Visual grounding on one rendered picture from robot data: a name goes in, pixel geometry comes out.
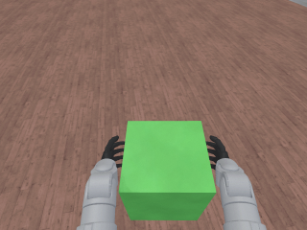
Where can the robot left hand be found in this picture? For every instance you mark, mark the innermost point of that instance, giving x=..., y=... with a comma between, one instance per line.
x=110, y=150

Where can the carton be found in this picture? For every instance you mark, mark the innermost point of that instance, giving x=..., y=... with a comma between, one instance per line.
x=166, y=172

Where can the robot right forearm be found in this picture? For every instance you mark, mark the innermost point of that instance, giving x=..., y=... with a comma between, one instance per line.
x=237, y=197

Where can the robot right hand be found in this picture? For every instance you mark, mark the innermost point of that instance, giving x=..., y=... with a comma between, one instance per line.
x=219, y=150

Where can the robot left forearm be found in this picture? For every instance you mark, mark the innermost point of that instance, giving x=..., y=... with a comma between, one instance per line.
x=99, y=199

